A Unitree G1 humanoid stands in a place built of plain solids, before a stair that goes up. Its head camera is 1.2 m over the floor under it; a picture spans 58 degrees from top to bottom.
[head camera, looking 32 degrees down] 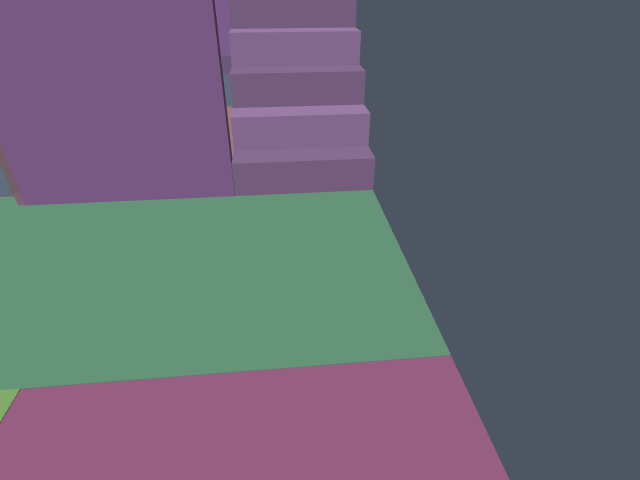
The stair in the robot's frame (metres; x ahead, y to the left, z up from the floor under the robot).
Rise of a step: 0.21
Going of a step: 0.22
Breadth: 0.88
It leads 6 degrees to the left of straight ahead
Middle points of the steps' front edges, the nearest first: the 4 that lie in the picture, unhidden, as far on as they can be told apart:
2.48 0.09 0.22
2.70 0.12 0.43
2.92 0.14 0.64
3.14 0.16 0.85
